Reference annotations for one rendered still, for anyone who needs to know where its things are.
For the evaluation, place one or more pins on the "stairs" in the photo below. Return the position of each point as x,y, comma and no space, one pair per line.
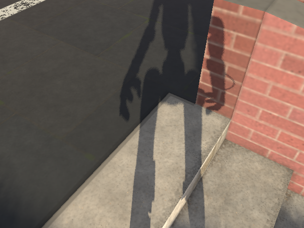
238,188

